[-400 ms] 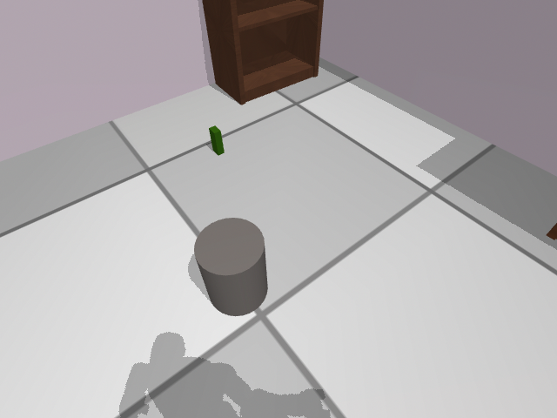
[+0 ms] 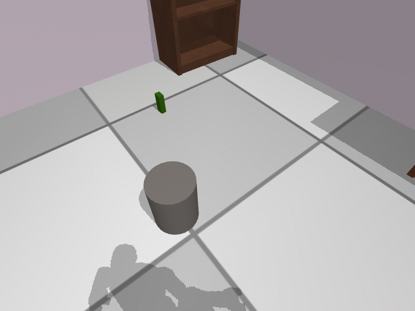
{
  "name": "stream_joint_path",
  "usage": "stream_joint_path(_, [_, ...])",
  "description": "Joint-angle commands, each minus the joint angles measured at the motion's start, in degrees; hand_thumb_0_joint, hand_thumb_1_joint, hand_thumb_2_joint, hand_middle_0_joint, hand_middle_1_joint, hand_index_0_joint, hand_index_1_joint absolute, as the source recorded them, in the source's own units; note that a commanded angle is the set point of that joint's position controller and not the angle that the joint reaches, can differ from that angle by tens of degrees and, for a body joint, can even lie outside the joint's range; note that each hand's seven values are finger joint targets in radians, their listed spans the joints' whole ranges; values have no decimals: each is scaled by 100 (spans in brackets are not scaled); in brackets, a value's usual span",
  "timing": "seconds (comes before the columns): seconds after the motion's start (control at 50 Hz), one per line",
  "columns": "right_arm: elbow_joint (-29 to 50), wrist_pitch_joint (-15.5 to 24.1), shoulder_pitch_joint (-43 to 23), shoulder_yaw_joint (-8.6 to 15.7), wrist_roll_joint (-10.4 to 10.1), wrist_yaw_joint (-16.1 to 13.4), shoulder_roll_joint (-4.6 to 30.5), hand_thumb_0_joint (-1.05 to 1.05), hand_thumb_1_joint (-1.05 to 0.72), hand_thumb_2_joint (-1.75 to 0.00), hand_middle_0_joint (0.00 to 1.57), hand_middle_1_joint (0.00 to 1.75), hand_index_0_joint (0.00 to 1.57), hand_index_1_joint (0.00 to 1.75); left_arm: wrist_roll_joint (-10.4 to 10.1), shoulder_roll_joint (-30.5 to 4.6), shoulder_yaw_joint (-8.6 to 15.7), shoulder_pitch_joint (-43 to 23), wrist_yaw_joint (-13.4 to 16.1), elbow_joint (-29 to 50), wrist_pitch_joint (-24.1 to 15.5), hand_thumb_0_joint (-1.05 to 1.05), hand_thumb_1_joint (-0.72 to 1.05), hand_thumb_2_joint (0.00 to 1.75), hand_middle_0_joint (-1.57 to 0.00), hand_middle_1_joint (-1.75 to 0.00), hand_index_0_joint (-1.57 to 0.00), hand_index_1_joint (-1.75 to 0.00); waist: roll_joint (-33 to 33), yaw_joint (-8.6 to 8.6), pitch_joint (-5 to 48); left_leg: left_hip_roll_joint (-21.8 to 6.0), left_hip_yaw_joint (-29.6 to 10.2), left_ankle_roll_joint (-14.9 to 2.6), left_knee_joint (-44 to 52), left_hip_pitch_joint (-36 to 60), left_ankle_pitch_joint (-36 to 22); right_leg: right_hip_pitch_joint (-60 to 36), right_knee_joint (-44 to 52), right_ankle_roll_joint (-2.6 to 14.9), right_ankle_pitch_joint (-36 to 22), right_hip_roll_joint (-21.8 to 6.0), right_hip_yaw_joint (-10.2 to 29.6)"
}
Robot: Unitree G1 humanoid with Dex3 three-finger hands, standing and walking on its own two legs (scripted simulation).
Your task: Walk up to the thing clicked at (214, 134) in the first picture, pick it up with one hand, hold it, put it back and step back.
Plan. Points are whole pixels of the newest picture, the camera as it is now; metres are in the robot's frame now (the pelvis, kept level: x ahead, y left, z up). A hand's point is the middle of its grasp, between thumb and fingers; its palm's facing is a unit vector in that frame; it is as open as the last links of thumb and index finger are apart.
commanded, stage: stand
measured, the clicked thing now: (160, 102) +1.62 +0.40 -0.70
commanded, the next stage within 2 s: walk up in 0.72 s
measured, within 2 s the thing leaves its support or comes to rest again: neither
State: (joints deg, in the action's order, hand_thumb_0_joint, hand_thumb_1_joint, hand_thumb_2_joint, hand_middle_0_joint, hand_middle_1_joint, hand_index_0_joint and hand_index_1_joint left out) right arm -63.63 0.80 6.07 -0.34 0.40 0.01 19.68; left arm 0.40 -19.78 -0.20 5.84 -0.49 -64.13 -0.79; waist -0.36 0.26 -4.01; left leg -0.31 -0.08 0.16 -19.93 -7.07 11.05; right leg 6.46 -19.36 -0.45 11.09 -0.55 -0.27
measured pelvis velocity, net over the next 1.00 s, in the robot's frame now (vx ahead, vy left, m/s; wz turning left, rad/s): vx -0.02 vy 0.02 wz -0.20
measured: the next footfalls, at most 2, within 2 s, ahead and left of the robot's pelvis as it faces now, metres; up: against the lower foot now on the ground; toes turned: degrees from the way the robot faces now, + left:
right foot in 1.20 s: -0.01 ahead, -0.13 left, +0.00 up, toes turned -22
left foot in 1.52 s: +0.13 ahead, +0.09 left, +0.00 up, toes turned -40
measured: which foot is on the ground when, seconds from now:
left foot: down 0.00-1.00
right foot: down 0.00-0.92, up 0.94-1.00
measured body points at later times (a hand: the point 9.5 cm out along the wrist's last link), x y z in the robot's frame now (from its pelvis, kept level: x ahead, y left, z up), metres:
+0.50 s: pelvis +0.00 +0.00 +0.00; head +0.02 +0.00 +0.45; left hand +0.08 +0.30 -0.13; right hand +0.09 -0.30 -0.13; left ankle +0.00 +0.12 -0.75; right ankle -0.01 -0.12 -0.75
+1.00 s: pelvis -0.02 +0.02 -0.02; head +0.02 +0.02 +0.43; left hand +0.11 +0.33 -0.14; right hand +0.05 -0.31 -0.12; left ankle +0.00 +0.12 -0.75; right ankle -0.03 -0.10 -0.71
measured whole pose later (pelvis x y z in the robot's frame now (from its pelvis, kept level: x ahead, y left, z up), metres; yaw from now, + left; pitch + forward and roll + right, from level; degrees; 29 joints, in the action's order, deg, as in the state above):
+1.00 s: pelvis -0.02 +0.02 -0.02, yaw -12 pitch -1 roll +0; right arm -49.8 -0.6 4.5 5.6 1.2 1.3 21.8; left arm 1.4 -23.3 2.1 11.7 -0.2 -52.2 2.0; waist -0.9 0.8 -7.4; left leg -2.5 8.1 -2.1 -33.9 -14.4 18.2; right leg 24.9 -52.2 1.3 25.4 1.1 2.7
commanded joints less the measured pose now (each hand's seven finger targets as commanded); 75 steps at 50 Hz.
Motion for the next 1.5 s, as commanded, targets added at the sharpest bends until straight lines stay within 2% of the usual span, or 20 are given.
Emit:
stream_joint_path(0.0, [325, 109, -196, 244, -4, -72, 1221, 0, -90, -90, 20, 30, 20, 30, 9, -1177, 238, -162, 96, 326, -89, 0, 90, 90, -20, -30, -20, -30, 94, -13, 605, -683, -523, -161, 289, 186, -992, -134, 248, 196, -995, -684, 511])
stream_joint_path(0.68, [326, 122, -193, 244, 7, -63, 1238, 0, -90, -90, 20, 30, 20, 30, 15, -1195, 237, -101, 90, 346, -94, 0, 90, 90, -20, -30, -20, -30, 106, 8, 524, -687, -541, -156, 385, 188, -971, -126, 349, 188, -868, -691, 500])
stream_joint_path(0.7, [756, 73, -542, 634, -1, -50, 1775, 0, -90, -90, 20, 30, 20, 30, 6, -1559, 401, 85, 76, 646, -13, 0, 90, 90, -20, -30, -20, -30, 90, -95, 306, -410, 103, -220, -587, 602, -514, 957, -105, 349, -1842, -659, 1181])
stream_joint_path(0.78, [1137, -57, -247, 699, -92, 9, 1405, 0, -90, -90, 20, 30, 20, 30, 75, -1733, 534, 221, 125, 1128, -40, 0, 90, 90, -20, -30, -20, -30, -695, -56, 697, -227, -115, -286, -1447, -108, 209, 910, -450, 932, -1931, -1005, 2043])
stream_joint_path(0.82, [1323, -81, -147, 759, -72, 27, 1332, 0, -90, -90, 20, 30, 20, 30, 123, -1737, 545, 227, 132, 1385, -18, 0, 90, 90, -20, -30, -20, -30, -787, -142, 776, -193, -332, -353, -1536, -99, 573, 1228, -698, 1059, -1929, -1012, 2309])
stream_joint_path(0.86, [1459, -85, 45, 858, -33, 45, 1437, 0, -90, -90, 20, 30, 20, 30, 112, -1553, 510, 124, 121, 1638, 14, 0, 90, 90, -20, -30, -20, -30, -314, -308, 775, -561, -745, -553, -967, 398, 775, 2011, -1268, 796, -1315, -544, 1878])
stream_joint_path(0.88, [1512, -84, 164, 947, 15, 46, 1621, 0, -90, -90, 20, 30, 20, 30, 84, -1338, 448, 77, 116, 1761, 45, 0, 90, 90, -20, -30, -20, -30, 426, -435, 752, -1328, -1152, -932, -209, 680, 728, 2528, -2249, 455, -358, 38, 1031])
stream_joint_path(0.9, [1671, -67, 82, 1012, 83, 48, 1729, 0, -90, -90, 20, 30, 20, 30, 130, -1197, 427, 236, 130, 1818, 110, 0, 90, 90, -20, -30, -20, -30, 1183, -419, 666, -2496, -1579, -1376, 397, 314, 209, 2553, -3395, 264, 1772, 219, 324])
stream_joint_path(0.92, [1820, -52, -36, 1078, 118, 71, 1843, 0, -90, -90, 20, 30, 20, 30, 144, -1336, 458, 446, 143, 1832, 152, 0, 90, 90, -20, -30, -20, -30, 1101, -319, 470, -2963, -1814, -1686, 661, -100, 137, 2521, -4094, 183, 2023, -32, 311])
stream_joint_path(0.96, [1992, -4, -108, 996, 154, 73, 1597, 0, -90, -90, 20, 30, 20, 30, 97, -1393, 523, 707, 43, 1815, 187, 0, 90, 90, -20, -30, -20, -30, 522, -120, 126, -2353, -992, -1323, 372, -393, -247, 2386, -4218, 204, 1705, -253, 374])
stream_joint_path(1.0, [2105, 42, -48, 983, 159, 58, 1649, 0, -90, -90, 20, 30, 20, 30, 38, -1279, 546, 892, -102, 1886, 173, 0, 90, 90, -20, -30, -20, -30, 903, -116, 182, -1865, -292, -1074, 64, -66, -320, 2329, -3533, 173, 1411, -330, 170])
stream_joint_path(1.1, [2380, -58, 350, 997, 140, 140, 1737, 0, -90, -90, 20, 30, 20, 30, 110, -1303, 657, 1014, -102, 2124, 60, 0, 90, 90, -20, -30, -20, -30, 1089, -293, 545, -1823, 292, -991, -902, -59, -1555, 1385, -2266, 105, 1288, 58, -497])
stream_joint_path(1.14, [2502, -144, 317, 980, 89, 167, 1686, 0, -90, -90, 20, 30, 20, 30, 123, -1306, 709, 1335, -29, 2101, -3, 0, 90, 90, -20, -30, -20, -30, 934, -104, 651, -1716, 497, -826, -1537, -291, -1229, 845, -1446, 192, 830, 205, -599])
stream_joint_path(1.16, [2566, -184, 219, 933, 52, 179, 1572, 0, -90, -90, 20, 30, 20, 30, 135, -1416, 791, 1733, 21, 1986, -68, 0, 90, 90, -20, -30, -20, -30, 533, 175, 826, -1473, 766, -642, -2452, -803, -781, 72, -846, 351, 531, 209, -392])
stream_joint_path(1.18, [2704, -209, 239, 800, 17, 201, 1193, 0, -90, -90, 20, 30, 20, 30, 180, -1952, 964, 1985, 96, 2006, -157, 0, 90, 90, -20, -30, -20, -30, -955, 376, 744, -747, 1000, -308, -3962, -2054, 502, -535, -124, 722, 251, -779, 1499])
stream_joint_path(1.2, [2928, -234, 33, 673, 27, 191, 966, 0, -90, -90, 20, 30, 20, 30, 235, -2325, 1001, 1825, 160, 2303, -254, 0, 90, 90, -20, -30, -20, -30, -1349, 310, 475, -23, 408, 21, -4550, -3357, 2513, -534, 65, 1522, -336, -1977, 3832])
stream_joint_path(1.22, [2880, -271, -89, 761, 17, 103, 1316, 0, -90, -90, 20, 30, 20, 30, 179, -2395, 993, 1720, 183, 2347, -236, 0, 90, 90, -20, -30, -20, -30, -864, 369, 483, -406, -288, 70, -5051, -3060, 2751, -25, -11, 2091, -726, -2336, 3984])
stream_joint_path(1.28, [2427, -238, 492, 756, -27, 70, 1392, 0, -90, -90, 20, 30, 20, 30, 79, -1856, 822, 1088, 259, 2467, -191, 0, 90, 90, -20, -30, -20, -30, -601, -39, 453, -553, -243, 32, -4495, -2554, 1811, 328, -628, 1294, -853, -1199, 2042])
stream_joint_path(1.42, [2318, -128, 701, 777, 44, 40, 1381, 0, -90, -90, 20, 30, 20, 30, 148, -1893, 793, 1017, 212, 2689, -81, 0, 90, 90, -20, -30, -20, -30, -950, 33, 393, -118, 54, -21, -3038, -1504, 1616, 1337, -1119, 1304, -1027, -825, 1937])
stream_joint_path(1.48, [2089, -13, 1395, 828, 81, -29, 1360, 0, -90, -90, 20, 30, 20, 30, 48, -1731, 706, 614, 182, 2824, 35, 0, 90, 90, -20, -30, -20, -30, -818, -404, 567, 95, 204, -162, -1518, -196, 645, 2111, -1979, 944, -1141, -613, 1731])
